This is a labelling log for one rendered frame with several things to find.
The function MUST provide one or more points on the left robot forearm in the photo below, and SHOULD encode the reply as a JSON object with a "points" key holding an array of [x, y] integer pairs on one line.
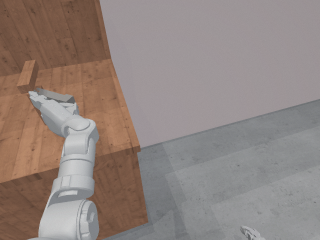
{"points": [[75, 176]]}

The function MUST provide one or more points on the tap lever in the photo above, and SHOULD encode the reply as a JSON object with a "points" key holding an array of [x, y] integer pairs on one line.
{"points": [[60, 98]]}

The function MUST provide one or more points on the robot left hand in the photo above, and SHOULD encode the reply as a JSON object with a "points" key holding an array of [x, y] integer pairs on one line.
{"points": [[53, 113]]}

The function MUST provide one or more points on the counter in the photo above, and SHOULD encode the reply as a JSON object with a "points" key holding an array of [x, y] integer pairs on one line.
{"points": [[62, 46]]}

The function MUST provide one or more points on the robot right hand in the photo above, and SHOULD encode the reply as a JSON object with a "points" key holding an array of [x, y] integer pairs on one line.
{"points": [[251, 234]]}

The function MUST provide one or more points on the left robot upper arm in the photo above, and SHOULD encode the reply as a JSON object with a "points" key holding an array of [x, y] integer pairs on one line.
{"points": [[72, 220]]}

